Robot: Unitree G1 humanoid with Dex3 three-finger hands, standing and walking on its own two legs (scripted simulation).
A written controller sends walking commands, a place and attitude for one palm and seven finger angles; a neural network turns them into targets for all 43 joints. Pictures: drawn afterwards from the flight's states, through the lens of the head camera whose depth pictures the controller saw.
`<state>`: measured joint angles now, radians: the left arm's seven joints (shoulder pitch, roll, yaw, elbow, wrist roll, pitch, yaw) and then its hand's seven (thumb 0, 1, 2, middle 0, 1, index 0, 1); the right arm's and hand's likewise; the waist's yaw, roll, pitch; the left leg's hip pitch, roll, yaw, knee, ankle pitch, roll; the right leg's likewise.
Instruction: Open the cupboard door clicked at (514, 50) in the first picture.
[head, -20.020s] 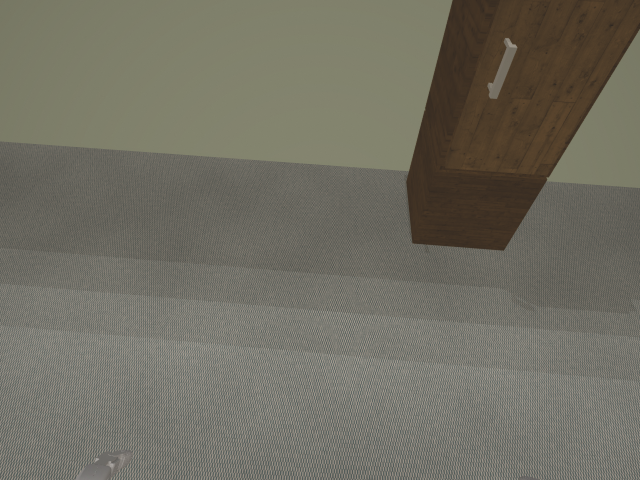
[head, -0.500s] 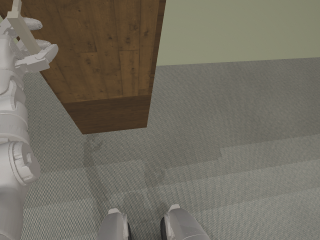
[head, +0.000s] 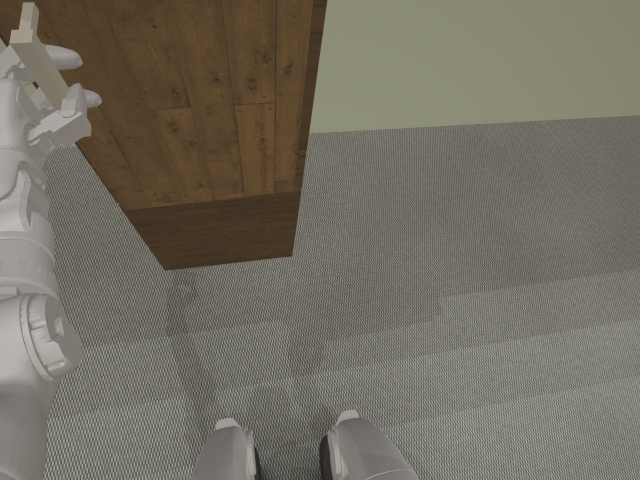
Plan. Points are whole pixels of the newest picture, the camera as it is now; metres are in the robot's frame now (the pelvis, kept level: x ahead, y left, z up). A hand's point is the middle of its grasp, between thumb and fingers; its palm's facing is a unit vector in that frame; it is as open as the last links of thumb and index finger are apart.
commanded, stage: pull the door open along its arc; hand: left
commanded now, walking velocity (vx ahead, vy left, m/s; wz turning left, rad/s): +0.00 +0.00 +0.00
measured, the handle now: (57, 76) +0.58 +0.25 +0.08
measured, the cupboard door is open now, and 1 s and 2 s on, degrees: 2 56 60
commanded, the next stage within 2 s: open thumb and fingers to let go in 0.78 s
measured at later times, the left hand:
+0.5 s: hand (146, 212) +0.40 +0.14 +0.08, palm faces +0.33 -0.94 +0.12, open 6.0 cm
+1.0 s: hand (266, 263) +0.34 +0.03 +0.08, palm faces +0.43 -0.90 -0.05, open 6.0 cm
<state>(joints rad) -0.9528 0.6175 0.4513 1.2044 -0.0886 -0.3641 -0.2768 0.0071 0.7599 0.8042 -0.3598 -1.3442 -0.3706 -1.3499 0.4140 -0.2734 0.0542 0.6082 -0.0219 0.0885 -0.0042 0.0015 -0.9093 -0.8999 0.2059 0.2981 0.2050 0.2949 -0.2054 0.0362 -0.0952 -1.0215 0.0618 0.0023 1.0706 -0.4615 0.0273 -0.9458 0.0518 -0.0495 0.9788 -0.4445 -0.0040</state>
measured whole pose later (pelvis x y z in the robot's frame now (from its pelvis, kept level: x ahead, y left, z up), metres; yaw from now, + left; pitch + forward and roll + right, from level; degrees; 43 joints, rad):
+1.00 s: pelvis +0.01 -0.05 +0.02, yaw +5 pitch +11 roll +1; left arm -0.13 -0.13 -0.17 0.34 0.09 -0.21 0.64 0.00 0.68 0.79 -0.35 -1.31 -0.35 -1.33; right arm 0.17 -0.19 0.01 0.60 -0.08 0.03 0.02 0.01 -0.91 -0.90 0.20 0.30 0.20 0.29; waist -0.03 0.03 -0.13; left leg -0.69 0.02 -0.03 0.92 -0.42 -0.04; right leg -0.65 0.01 -0.09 0.95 -0.49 -0.07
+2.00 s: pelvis +0.00 -0.02 +0.02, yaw +4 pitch +10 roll +0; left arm -0.03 0.04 -0.26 0.26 -0.01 -0.34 0.10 -0.01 -0.49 0.30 -0.21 -0.35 -0.17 -0.37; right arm 0.24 -0.20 0.01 0.53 -0.02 0.01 0.01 0.01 -0.91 -0.90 0.20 0.30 0.20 0.29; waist -0.02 0.06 -0.11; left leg -0.70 0.00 0.00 0.96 -0.44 0.00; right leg -0.66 0.00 -0.05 0.97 -0.49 -0.03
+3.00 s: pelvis +0.01 -0.03 +0.00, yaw +5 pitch +12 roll +0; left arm 0.54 0.12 -0.09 -0.22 -0.14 -0.35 -0.09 -0.01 -0.50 0.30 -0.15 -0.30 -0.15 -0.30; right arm 0.27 -0.23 0.01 0.41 0.00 -0.06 -0.02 0.01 -0.91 -0.90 0.20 0.30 0.20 0.29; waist 0.00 0.05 -0.14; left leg -0.78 0.01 -0.03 1.06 -0.49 -0.02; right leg -0.72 0.00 -0.08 1.06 -0.54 -0.04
